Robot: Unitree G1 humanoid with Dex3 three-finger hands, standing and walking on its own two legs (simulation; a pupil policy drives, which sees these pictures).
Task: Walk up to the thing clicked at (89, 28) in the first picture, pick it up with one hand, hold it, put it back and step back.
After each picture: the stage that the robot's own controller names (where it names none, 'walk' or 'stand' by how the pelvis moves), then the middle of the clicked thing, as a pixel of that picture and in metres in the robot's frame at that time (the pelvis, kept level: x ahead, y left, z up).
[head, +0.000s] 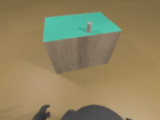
stand; (89, 27) +1.02 +0.05 +0.01
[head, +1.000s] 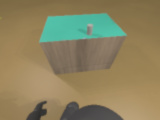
rise first; (89, 29) +0.92 +0.06 +0.02
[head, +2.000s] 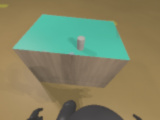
walk; (80, 43) +0.60 +0.13 +0.04
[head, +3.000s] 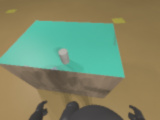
stand; (64, 56) +0.43 +0.22 +0.04
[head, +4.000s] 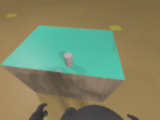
stand; (68, 60) +0.44 +0.19 +0.01
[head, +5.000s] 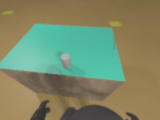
stand; (66, 61) +0.41 +0.19 +0.01
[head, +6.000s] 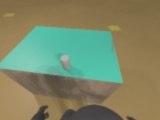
stand; (65, 62) +0.41 +0.20 +0.01
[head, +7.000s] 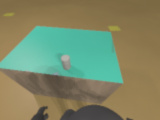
stand; (66, 62) +0.41 +0.20 +0.01
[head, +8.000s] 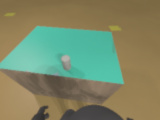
stand; (66, 63) +0.41 +0.20 +0.01
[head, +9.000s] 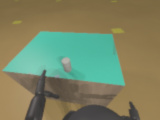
rise first; (66, 65) +0.40 +0.22 +0.01
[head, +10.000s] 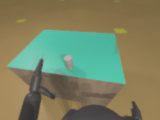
go down; (68, 62) +0.42 +0.21 +0.01
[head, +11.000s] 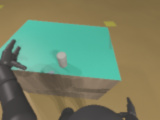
go down; (62, 60) +0.42 +0.20 +0.02
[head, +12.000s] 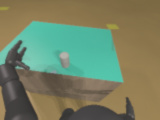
go down; (64, 60) +0.42 +0.20 +0.03
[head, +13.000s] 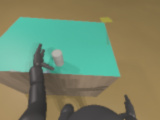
close in; (58, 58) +0.41 +0.21 +0.05
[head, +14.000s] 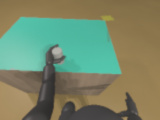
close; (58, 56) +0.42 +0.21 +0.06
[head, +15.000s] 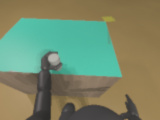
lift; (55, 62) +0.37 +0.23 +0.06
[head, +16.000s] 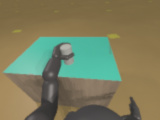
lift; (67, 54) +0.35 +0.15 +0.21
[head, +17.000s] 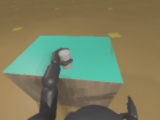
hold; (66, 60) +0.33 +0.16 +0.18
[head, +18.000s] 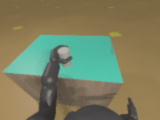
hold; (65, 57) +0.34 +0.17 +0.19
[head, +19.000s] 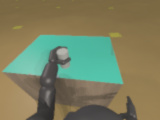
crouch; (63, 58) +0.33 +0.18 +0.18
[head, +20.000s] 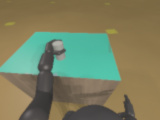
lower; (59, 50) +0.41 +0.22 +0.17
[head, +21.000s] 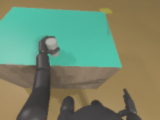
lower; (53, 47) +0.46 +0.24 +0.08
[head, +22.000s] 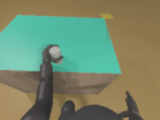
lower; (56, 56) +0.42 +0.22 +0.07
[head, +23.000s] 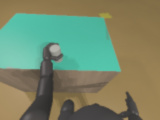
lower; (56, 54) +0.43 +0.22 +0.07
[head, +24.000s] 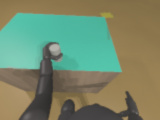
lower; (56, 53) +0.43 +0.22 +0.07
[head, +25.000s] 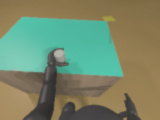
open; (60, 58) +0.40 +0.20 +0.06
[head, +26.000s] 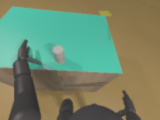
sink last; (59, 55) +0.41 +0.19 +0.06
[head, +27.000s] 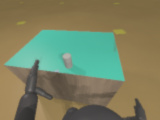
sink last; (67, 61) +0.43 +0.21 +0.05
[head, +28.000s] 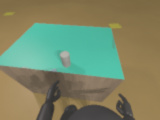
stand; (65, 59) +0.41 +0.20 +0.05
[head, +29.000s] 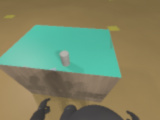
stand; (65, 58) +0.43 +0.21 +0.04
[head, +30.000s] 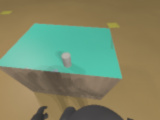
walk; (66, 60) +0.43 +0.20 +0.01
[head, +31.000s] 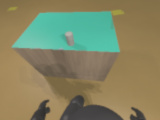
walk; (70, 39) +0.62 +0.22 +0.03
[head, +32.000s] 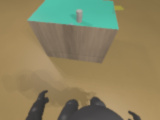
walk; (79, 16) +0.96 +0.17 +0.03
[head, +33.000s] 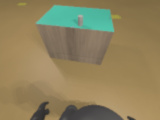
stand; (80, 20) +1.06 +0.19 +0.02
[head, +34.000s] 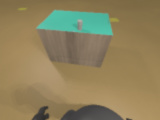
stand; (79, 25) +1.05 +0.18 +0.00
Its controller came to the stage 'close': yes
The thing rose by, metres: 0.20
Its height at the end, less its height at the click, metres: +0.00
